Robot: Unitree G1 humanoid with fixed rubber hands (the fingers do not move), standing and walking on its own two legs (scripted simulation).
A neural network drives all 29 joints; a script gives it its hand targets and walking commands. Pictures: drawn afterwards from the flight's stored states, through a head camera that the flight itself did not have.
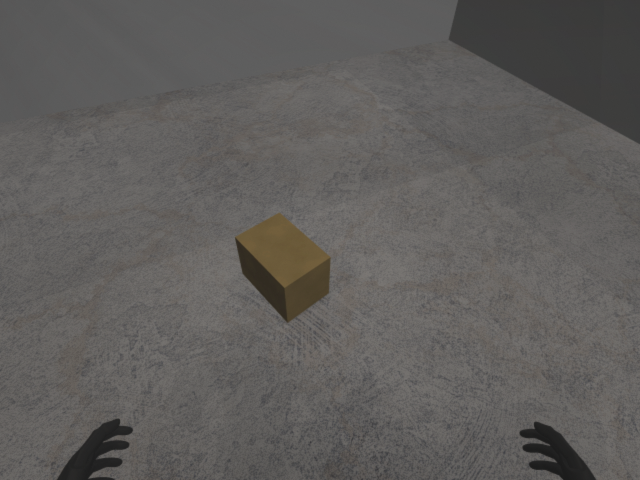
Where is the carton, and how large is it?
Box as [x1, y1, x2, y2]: [235, 213, 330, 322]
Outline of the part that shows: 278,213 235,237 243,274 287,322 328,292 330,257 280,213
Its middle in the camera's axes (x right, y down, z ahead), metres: -0.14 +0.11 +1.42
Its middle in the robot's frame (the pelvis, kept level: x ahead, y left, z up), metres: +0.95 +0.14 -0.64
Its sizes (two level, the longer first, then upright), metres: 0.291 0.198 0.213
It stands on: the floor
